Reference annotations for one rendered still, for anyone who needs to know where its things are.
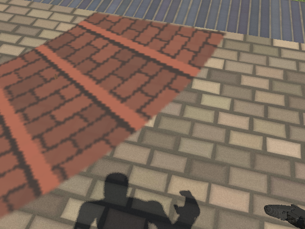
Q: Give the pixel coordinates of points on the right robot hand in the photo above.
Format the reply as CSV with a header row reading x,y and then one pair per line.
x,y
293,214

